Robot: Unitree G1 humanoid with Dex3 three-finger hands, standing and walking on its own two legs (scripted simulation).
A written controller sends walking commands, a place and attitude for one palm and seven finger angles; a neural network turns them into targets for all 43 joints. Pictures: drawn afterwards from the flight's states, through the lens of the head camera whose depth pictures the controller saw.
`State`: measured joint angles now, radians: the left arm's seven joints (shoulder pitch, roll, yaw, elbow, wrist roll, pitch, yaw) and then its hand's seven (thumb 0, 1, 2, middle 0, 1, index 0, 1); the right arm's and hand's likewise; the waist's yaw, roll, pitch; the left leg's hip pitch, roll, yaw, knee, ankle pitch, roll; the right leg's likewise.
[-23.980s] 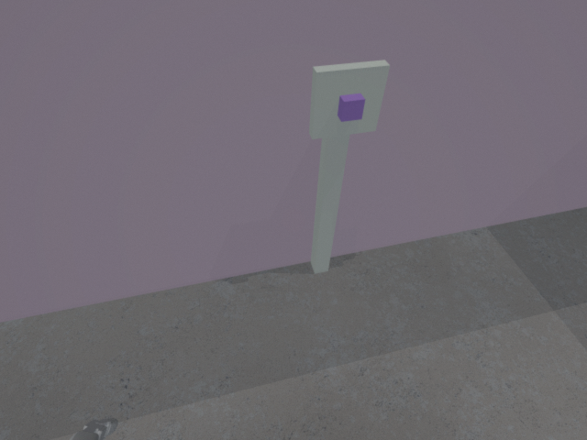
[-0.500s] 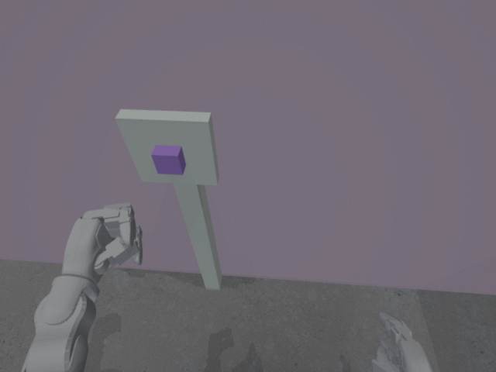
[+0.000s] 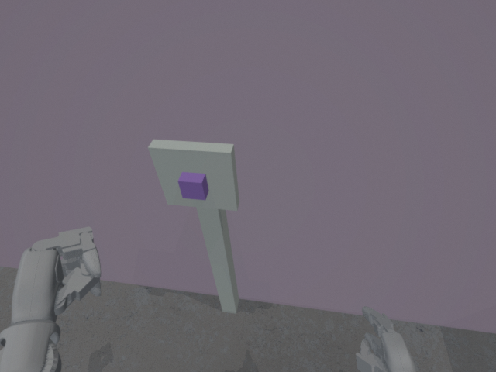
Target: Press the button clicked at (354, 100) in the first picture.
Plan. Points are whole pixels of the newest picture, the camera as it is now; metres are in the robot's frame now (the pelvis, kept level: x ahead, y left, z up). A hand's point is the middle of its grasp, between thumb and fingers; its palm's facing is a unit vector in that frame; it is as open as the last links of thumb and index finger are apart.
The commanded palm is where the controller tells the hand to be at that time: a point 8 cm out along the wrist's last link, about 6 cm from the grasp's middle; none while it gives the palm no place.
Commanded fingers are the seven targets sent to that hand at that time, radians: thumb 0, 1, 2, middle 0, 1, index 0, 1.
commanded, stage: draw the hand back to the body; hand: left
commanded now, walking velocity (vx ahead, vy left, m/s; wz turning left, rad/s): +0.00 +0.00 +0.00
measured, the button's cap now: (194, 185) +0.49 +0.19 +0.01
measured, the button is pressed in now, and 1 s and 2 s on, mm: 0 0 0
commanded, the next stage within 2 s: step back with the hand held close in 0.44 s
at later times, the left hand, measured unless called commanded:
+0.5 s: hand (64, 292) +0.16 +0.24 +0.15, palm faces +0.41 -0.83 -0.39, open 3.1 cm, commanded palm +0.11 +0.28 +0.17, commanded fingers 0.00 0.90 0.90 -1.30 -1.50 -1.30 -1.50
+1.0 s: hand (37, 302) +0.15 +0.26 +0.15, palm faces +0.30 -0.80 -0.51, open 3.1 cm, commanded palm +0.08 +0.30 +0.17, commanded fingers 0.00 0.90 0.90 -1.30 -1.50 -1.30 -1.50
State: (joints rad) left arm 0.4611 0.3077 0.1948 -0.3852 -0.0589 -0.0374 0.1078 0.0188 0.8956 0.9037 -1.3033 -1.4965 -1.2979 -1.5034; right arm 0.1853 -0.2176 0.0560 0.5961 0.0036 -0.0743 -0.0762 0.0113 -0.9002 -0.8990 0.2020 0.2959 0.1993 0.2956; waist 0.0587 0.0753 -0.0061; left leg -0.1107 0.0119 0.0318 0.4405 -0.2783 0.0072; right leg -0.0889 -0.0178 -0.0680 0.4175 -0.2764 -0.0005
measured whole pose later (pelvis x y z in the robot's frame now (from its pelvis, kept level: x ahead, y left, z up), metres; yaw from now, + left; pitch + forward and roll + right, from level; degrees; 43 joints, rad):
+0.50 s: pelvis -0.02 +0.00 +0.00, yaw +0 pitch -5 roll -1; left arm 0.53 0.31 0.26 -0.47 -0.05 -0.07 0.12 0.02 0.89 0.90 -1.31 -1.50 -1.30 -1.50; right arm 0.20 -0.22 0.03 0.63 0.00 -0.11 -0.09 0.01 -0.90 -0.90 0.20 0.30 0.20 0.30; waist 0.07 0.07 0.02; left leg -0.08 0.02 0.03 0.42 -0.25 0.01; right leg -0.05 -0.01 -0.07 0.37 -0.23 0.00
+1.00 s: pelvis -0.05 +0.02 +0.00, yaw +0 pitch +1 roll -1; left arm 0.65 0.42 0.37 -0.59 -0.05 -0.15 0.13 0.02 0.89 0.90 -1.31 -1.50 -1.30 -1.50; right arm 0.16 -0.23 -0.01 0.55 0.01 0.02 -0.08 0.01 -0.90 -0.90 0.20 0.30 0.20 0.30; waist 0.00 0.02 0.04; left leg -0.30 -0.01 0.05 0.49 -0.22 0.04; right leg -0.27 -0.04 -0.05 0.45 -0.20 0.03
